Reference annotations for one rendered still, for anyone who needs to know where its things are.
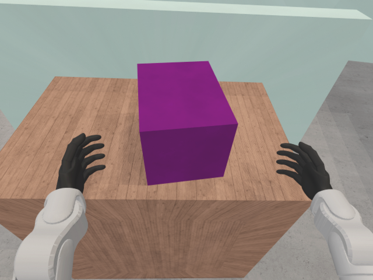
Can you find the left robot forearm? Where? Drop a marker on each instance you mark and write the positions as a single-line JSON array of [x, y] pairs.
[[47, 252]]

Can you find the right robot forearm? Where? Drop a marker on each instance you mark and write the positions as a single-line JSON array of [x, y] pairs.
[[349, 241]]

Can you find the left robot hand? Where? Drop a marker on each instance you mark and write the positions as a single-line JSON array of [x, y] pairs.
[[73, 172]]

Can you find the pedestal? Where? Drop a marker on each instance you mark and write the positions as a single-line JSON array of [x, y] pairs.
[[209, 228]]

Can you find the carton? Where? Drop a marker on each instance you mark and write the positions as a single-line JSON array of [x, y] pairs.
[[186, 124]]

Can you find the right robot hand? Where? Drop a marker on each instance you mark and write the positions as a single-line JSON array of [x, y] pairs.
[[311, 174]]

